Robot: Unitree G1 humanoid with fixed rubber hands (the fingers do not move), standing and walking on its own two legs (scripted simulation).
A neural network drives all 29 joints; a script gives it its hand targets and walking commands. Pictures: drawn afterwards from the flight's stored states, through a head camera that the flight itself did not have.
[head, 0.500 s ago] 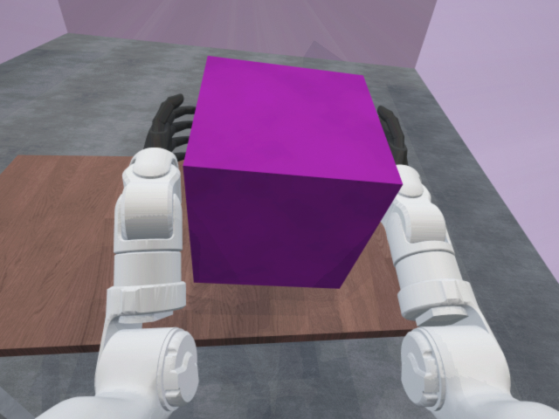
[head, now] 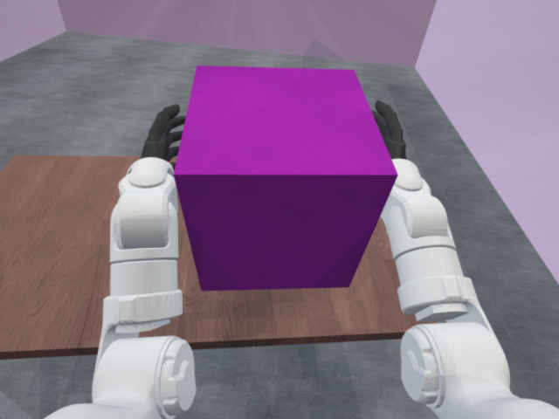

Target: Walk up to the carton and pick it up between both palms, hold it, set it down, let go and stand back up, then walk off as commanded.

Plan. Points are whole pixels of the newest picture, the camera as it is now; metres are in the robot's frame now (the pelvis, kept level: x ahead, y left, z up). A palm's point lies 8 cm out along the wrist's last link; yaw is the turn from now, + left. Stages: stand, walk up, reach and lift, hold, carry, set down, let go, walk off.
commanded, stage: hold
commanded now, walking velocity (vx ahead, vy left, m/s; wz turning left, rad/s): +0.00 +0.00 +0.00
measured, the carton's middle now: (276, 181) +0.36 +0.01 +0.19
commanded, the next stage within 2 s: none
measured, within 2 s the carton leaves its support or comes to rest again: neither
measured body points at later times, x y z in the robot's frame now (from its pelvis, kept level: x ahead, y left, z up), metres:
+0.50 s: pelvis -0.01 +0.00 +0.00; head -0.08 +0.02 +0.44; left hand +0.36 +0.15 +0.26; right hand +0.38 -0.15 +0.25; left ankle +0.02 +0.11 -0.75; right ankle +0.05 -0.14 -0.75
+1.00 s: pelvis -0.01 +0.00 +0.00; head -0.09 +0.02 +0.44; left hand +0.35 +0.17 +0.25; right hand +0.37 -0.14 +0.26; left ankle +0.02 +0.11 -0.75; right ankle +0.05 -0.14 -0.75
